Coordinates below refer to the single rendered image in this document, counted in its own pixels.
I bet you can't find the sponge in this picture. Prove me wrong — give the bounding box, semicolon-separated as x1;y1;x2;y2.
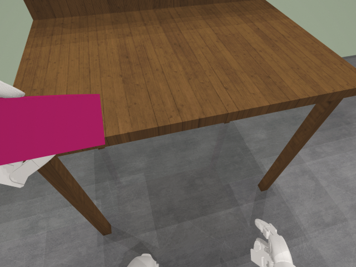
0;94;105;165

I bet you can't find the robot right hand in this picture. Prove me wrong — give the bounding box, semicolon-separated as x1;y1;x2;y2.
250;219;293;267

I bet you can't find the table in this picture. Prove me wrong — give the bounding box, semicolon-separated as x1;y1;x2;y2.
13;0;356;236

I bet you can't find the left robot thigh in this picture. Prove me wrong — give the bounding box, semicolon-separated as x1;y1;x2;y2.
127;256;159;267

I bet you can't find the robot left hand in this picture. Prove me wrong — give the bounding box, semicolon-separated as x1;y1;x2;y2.
0;81;55;188

